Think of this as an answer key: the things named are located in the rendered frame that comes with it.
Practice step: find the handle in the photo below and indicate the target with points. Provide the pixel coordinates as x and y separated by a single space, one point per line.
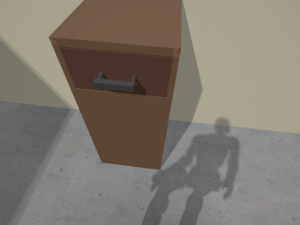
114 84

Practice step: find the drawer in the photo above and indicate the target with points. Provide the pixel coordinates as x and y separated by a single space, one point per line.
152 71

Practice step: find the cabinet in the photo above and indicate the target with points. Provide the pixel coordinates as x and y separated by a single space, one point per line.
126 129

